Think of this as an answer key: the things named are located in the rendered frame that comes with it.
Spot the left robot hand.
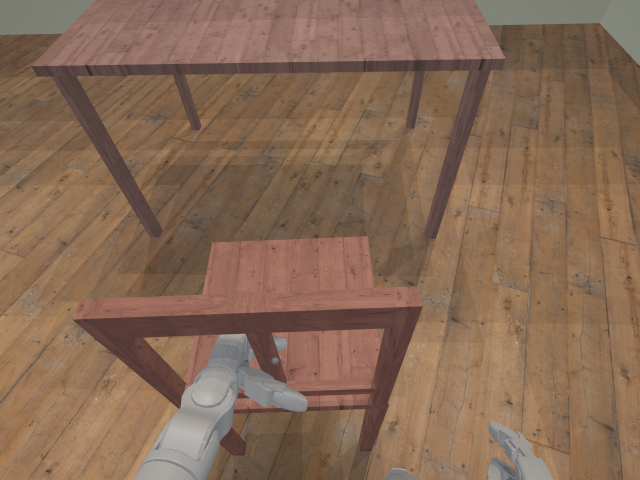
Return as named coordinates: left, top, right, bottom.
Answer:
left=207, top=334, right=308, bottom=412

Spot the right robot shin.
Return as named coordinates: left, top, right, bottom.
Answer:
left=387, top=468, right=409, bottom=477

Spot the right robot hand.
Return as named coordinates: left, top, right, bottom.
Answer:
left=487, top=421, right=553, bottom=480

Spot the chair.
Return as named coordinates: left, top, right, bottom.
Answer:
left=72, top=236, right=423, bottom=456

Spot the left robot forearm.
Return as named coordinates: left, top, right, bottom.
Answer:
left=133, top=366, right=239, bottom=480

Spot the table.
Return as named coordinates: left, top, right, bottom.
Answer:
left=31, top=0, right=506, bottom=239

